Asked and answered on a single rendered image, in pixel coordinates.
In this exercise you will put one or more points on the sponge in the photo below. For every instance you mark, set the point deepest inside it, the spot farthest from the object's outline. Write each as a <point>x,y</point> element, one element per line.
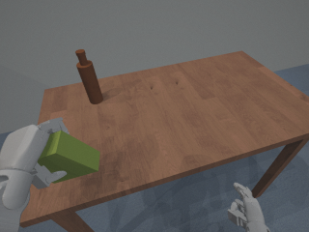
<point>64,152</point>

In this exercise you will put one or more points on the left robot hand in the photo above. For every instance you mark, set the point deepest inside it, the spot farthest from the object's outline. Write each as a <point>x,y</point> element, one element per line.
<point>22,148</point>

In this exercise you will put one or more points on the table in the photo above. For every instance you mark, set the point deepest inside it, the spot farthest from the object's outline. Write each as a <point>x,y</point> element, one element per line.
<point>159,125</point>

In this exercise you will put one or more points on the robot right forearm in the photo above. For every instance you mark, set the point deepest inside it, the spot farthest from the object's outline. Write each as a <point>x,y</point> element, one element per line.
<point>255,226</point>

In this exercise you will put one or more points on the robot left forearm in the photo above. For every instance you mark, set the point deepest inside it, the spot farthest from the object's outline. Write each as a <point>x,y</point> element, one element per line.
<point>14,197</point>

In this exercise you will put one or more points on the right robot hand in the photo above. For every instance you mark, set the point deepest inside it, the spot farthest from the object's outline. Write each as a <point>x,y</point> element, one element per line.
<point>249,210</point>

